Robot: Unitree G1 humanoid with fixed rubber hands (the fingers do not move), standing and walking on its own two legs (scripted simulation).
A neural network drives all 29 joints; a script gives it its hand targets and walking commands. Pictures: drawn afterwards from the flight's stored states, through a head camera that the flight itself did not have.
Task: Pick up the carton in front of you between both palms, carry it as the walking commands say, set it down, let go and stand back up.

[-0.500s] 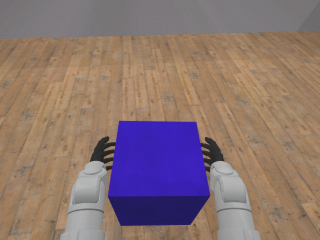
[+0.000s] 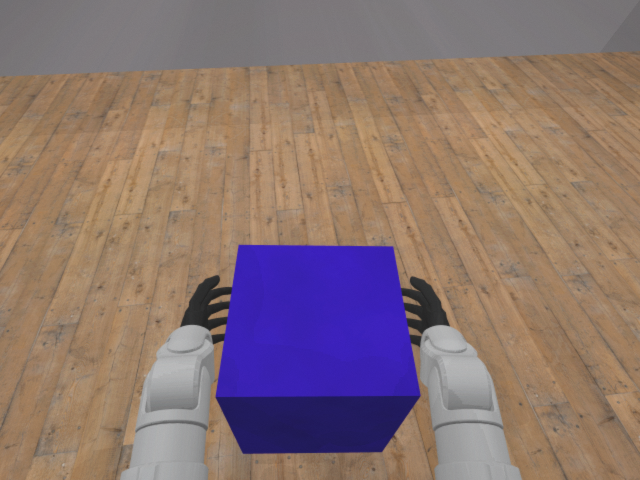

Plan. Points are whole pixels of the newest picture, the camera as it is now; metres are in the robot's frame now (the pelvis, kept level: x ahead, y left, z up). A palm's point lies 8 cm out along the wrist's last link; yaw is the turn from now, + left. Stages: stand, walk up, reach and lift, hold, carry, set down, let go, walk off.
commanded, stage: hold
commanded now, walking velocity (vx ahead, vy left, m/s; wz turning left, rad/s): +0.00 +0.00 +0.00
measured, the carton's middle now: (314, 354) +0.28 +0.00 -0.05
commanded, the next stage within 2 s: set down in 0.76 s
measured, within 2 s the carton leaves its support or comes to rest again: neither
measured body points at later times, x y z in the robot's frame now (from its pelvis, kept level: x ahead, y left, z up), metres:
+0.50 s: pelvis -0.04 -0.01 -0.01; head -0.10 -0.02 +0.44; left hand +0.25 +0.15 +0.04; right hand +0.26 -0.15 +0.03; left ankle -0.02 +0.11 -0.74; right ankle +0.03 -0.11 -0.74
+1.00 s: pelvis -0.01 -0.01 +0.00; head -0.04 -0.03 +0.44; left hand +0.30 +0.15 +0.03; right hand +0.31 -0.15 +0.02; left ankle -0.02 +0.11 -0.74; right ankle +0.03 -0.11 -0.75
